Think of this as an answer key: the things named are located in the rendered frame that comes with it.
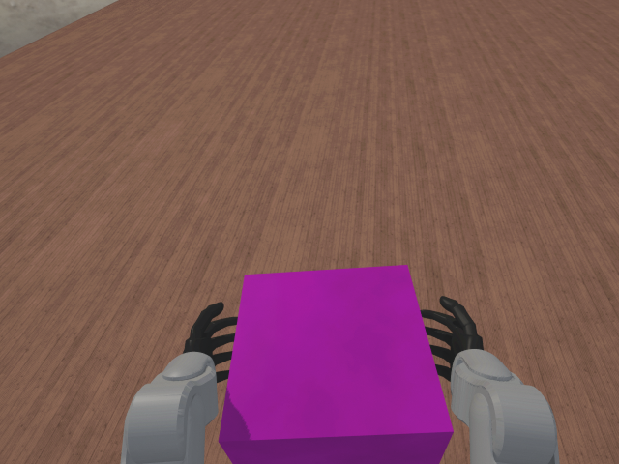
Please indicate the robot left hand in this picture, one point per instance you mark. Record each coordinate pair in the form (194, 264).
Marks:
(201, 332)

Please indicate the left robot forearm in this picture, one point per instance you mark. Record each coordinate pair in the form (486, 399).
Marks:
(166, 420)

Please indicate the carton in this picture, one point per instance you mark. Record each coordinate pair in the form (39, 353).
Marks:
(333, 367)

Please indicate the right robot forearm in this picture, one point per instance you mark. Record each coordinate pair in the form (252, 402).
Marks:
(509, 422)

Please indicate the robot right hand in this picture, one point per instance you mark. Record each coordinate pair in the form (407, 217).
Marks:
(463, 337)

